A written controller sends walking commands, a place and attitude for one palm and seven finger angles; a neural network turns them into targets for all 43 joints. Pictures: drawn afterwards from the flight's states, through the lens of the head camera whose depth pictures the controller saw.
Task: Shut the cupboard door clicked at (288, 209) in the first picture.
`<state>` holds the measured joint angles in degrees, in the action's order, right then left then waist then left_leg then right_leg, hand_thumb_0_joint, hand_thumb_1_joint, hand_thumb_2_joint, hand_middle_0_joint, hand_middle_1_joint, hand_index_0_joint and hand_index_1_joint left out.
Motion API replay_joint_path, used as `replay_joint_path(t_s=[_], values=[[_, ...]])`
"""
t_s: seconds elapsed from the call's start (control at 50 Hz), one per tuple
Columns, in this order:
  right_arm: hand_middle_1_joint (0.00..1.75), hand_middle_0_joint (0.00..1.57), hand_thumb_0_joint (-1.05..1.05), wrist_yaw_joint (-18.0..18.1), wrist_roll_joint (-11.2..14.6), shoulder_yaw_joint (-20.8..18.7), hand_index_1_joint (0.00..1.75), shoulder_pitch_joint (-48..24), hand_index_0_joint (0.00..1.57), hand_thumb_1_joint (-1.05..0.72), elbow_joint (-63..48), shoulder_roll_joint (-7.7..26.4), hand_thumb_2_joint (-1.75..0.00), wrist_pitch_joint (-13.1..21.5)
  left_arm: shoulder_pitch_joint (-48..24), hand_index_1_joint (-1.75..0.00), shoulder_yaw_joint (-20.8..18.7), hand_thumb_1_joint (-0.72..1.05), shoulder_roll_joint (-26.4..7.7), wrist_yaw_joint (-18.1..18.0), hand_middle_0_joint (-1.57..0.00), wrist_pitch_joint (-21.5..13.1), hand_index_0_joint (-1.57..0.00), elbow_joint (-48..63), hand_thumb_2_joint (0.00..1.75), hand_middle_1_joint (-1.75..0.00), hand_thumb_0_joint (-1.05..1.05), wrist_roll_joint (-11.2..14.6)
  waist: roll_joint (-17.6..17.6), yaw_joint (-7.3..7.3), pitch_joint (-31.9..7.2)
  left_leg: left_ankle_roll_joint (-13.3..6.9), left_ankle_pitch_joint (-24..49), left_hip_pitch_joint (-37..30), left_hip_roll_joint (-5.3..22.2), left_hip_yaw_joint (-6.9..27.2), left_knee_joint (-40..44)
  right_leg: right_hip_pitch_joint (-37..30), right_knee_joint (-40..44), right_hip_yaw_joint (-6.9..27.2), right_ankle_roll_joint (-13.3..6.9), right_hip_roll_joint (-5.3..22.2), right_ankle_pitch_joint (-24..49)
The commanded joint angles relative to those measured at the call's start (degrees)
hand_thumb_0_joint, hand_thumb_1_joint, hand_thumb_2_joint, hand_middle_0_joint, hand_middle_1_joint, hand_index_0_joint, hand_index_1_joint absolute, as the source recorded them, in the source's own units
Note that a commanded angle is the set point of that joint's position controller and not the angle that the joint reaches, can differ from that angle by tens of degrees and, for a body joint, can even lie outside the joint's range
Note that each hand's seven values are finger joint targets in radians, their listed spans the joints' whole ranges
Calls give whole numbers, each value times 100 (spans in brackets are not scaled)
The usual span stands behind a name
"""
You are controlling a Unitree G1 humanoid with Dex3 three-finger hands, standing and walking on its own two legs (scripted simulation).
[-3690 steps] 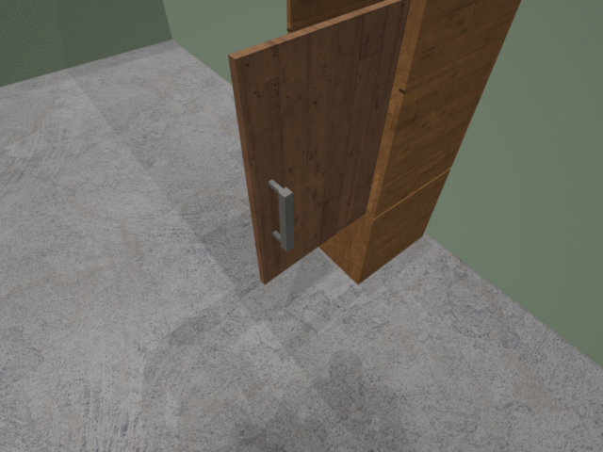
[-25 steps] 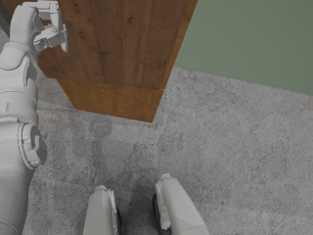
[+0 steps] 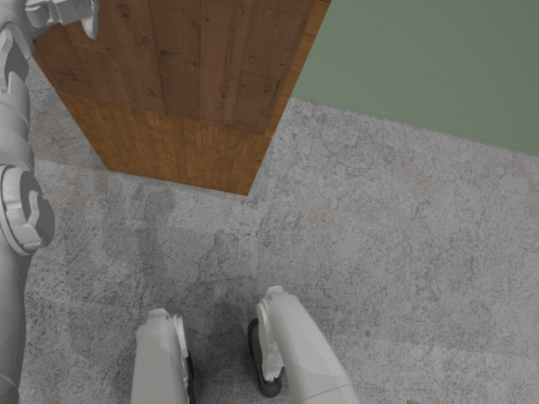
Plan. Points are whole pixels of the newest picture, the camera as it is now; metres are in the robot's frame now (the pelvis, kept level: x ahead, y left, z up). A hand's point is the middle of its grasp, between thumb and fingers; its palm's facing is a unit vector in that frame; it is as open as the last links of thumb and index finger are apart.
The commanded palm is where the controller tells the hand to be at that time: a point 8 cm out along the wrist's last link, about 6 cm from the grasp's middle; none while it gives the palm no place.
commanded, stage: pull the fist back off the door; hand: left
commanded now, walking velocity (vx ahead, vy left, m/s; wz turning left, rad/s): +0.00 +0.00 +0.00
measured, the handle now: out of the picture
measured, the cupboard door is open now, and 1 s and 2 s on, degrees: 0 0 0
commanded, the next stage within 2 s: draw the hand back to the body in 0.90 s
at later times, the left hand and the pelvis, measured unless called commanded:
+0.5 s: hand (102, 3) +0.60 +0.12 +0.10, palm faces +0.07 -1.00 +0.00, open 3.0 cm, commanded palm +0.56 +0.15 +0.09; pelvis +0.00 +0.00 +0.02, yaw +0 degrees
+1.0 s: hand (114, 55) +0.53 +0.11 +0.09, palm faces +0.07 -1.00 -0.02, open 3.1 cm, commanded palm +0.51 +0.16 +0.09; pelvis +0.04 +0.00 +0.05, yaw +3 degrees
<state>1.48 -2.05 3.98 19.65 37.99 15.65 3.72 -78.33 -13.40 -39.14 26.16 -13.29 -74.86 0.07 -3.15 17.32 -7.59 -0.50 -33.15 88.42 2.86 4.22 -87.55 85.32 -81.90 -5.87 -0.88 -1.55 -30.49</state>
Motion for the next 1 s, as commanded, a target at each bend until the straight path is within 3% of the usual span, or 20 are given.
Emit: replay_joint_path(t_s=[0.0, 0.02, 0.04, 0.06, 0.08, 0.1, 0.12, 0.16, 0.2, 0.26, 0.32, 0.36, 0.48, 0.66, 0.7, 0.74, 0.78, 0.82, 0.92, 0.98], values=[[30, 20, 0, 112, -10, -399, 30, 1374, 20, -90, -8, 1213, -90, 122, -3600, -150, 119, 90, -347, 29, -130, -288, -130, 1382, 90, -150, 0, 45, -1849, 611, -3543, -229, 1955, -3712, -87, 320, 777, -535, 1014, 152, -188, -217, 1083], [30, 20, 0, 58, -169, -304, 30, 1717, 20, -90, -247, 1132, -90, 133, -3448, -150, -1104, 90, -632, -1063, -130, -221, -130, 1506, 90, -150, 0, 479, -1891, 192, -3624, -167, 1830, -3521, 17, 451, 980, -698, 990, 144, -157, -145, 1056], [30, 20, 0, -51, -196, -320, 30, 1622, 20, -90, -252, 1091, -90, 123, -3096, -150, -854, 90, -211, -1585, -130, -141, -130, 1248, 90, -150, 0, 354, -1807, 226, -3562, -120, 1694, -3512, 36, 493, 1083, -658, 993, 127, -120, -143, 966], [30, 20, 0, -132, -247, -355, 30, 1672, 20, -90, -227, 1053, -90, 86, -3101, -150, -871, 90, 68, -2000, -130, -128, -130, 1261, 90, -150, 0, 344, -1430, 278, -3373, -118, 1446, -3338, 33, 503, 1158, -731, 1057, 113, -69, -145, 862], [30, 20, 0, -198, -298, -371, 30, 1725, 20, -90, -214, 1038, -90, 79, -3127, -150, -943, 90, 159, -2407, -130, -211, -130, 1236, 90, -150, 0, 285, -1282, 291, -3207, -113, 1273, -3234, 21, 557, 1245, -733, 1085, 105, -47, -138, 767], [30, 20, 0, -270, -368, -393, 30, 1710, 20, -90, -204, 1014, -90, 60, -3234, -150, -881, 90, 372, -2856, -130, -301, -130, 1345, 90, -150, 0, 159, -1390, 314, -3205, -107, 1152, -3173, 6, 507, 1258, -698, 1117, 121, -19, -118, 704], [30, 20, 0, -341, -430, -409, 30, 1723, 20, -90, -164, 998, -90, 48, -3390, -150, -838, 90, 317, -3254, -130, -439, -130, 1497, 90, -150, 0, -106, -1459, 325, -3310, -101, 1084, -3170, -8, 480, 1237, -699, 1103, 138, -12, -105, 661], [30, 20, 0, -499, -478, -466, 30, 1781, 20, -90, -94, 1002, -90, -12, -3467, -150, -464, 90, 293, -3576, -130, -716, -130, 1517, 90, -150, 0, -731, -1714, 397, -3516, -66, 1089, -3404, -44, 469, 1256, -711, 1119, 166, -48, -77, 631], [30, 20, 0, -585, -470, -513, 30, 1794, 20, -90, -67, 1037, -90, -91, -3461, -150, -180, 90, 351, -3539, -130, -909, -130, 1396, 90, -150, 0, -1029, -1787, 484, -3512, -40, 1004, -3602, -53, 534, 1352, -663, 1181, 165, -82, -66, 597], [30, 20, 0, -569, -391, -496, 30, 1729, 20, -90, -98, 1060, -90, -151, -3264, -150, -209, 90, 306, -3216, -130, -905, -130, 1092, 90, -150, 0, -785, -1414, 498, -3352, -101, 644, -3191, -126, 418, 1457, -1130, 1384, 228, -85, -93, 481], [30, 20, 0, -523, -333, -437, 30, 1680, 20, -90, -181, 1034, -90, -160, -2863, -150, -504, 90, 80, -2923, -130, -916, -130, 986, 90, -150, 0, -449, -1297, 307, -3329, -127, 727, -2929, -160, 267, 1498, -1588, 1477, 290, -92, -111, 531], [30, 20, 0, -511, -305, -437, 30, 1630, 20, -90, -245, 1004, -90, -167, -2486, -150, -526, 90, 214, -2831, -130, -985, -130, 1083, 90, -150, 0, -297, -1219, 200, -3313, -128, 845, -2948, -154, 231, 1552, -1715, 1510, 301, -87, -112, 593], [30, 20, 0, -548, -278, -490, 30, 1562, 20, -90, -405, 945, -90, -270, -1229, -150, -949, 90, 67, -2866, -130, -1338, -130, 1375, 90, -150, 0, -229, -824, -182, -3378, -151, 1393, -2818, -140, 7, 1561, -2432, 1540, 411, -67, -118, 1030], [30, 20, 0, -530, -175, -749, 30, 1352, 20, -90, -421, 857, -90, -440, -300, -150, -641, 90, 906, -2860, -130, -1816, -130, 2564, 90, -150, 0, 80, -527, -412, -3653, -79, 2265, -3661, -188, -122, 1756, -3093, 1627, 430, -12, -69, 2099], [30, 20, 0, -525, -167, -786, 30, 1279, 20, -90, -417, 833, -90, -460, 23, -150, -514, 90, 1130, -2854, -130, -1927, -130, 2809, 90, -150, 0, 117, -728, -517, -3809, -35, 2648, -4059, -195, -117, 1785, -3072, 1596, 406, -32, -48, 2379], [30, 20, 0, -530, -143, -815, 30, 1203, 20, -90, -411, 788, -90, -507, 300, -150, -129, 90, 1632, -2833, -130, -1959, -130, 2794, 90, -150, 0, 135, -539, -467, -3513, -17, 2759, -4206, -186, -110, 1850, -2994, 1652, 356, -25, -47, 2425], [30, 20, 0, -514, -134, -846, 30, 1167, 20, -90, -412, 795, -90, -538, 479, -150, -55, 90, 1778, -2862, -130, -2009, -130, 2867, 90, -150, 0, 159, -487, -509, -3443, -11, 2831, -4342, -188, -101, 1876, -2943, 1657, 342, -36, -44, 2433], [30, 20, 0, -496, -133, -857, 30, 1054, 20, -90, -380, 758, -90, -581, 487, -150, 160, 90, 2063, -2918, -130, -2032, -130, 2705, 90, -150, 0, 150, -328, -426, -3182, -13, 2756, -4272, -201, -109, 1890, -2893, 1702, 335, -11, -26, 2430], [30, 20, 0, -441, -186, -814, 30, 850, 20, -90, -347, 746, -90, -647, 291, -150, -27, 90, 1836, -3131, -130, -2206, -130, 2179, 90, -150, 0, -2, -123, -421, -2830, -41, 2382, -3807, -278, -153, 1822, -2876, 1665, 404, -9, 3, 2267], [30, 20, 0, -425, -209, -798, 30, 756, 20, -90, -439, 738, -90, -677, 397, -150, -231, 90, 1602, -3150, -130, -2299, -130, 2084, 90, -150, 0, -32, -110, -504, -3078, -63, 2484, -3706, -309, -204, 1761, -3113, 1585, 475, -16, 8, 2496]])
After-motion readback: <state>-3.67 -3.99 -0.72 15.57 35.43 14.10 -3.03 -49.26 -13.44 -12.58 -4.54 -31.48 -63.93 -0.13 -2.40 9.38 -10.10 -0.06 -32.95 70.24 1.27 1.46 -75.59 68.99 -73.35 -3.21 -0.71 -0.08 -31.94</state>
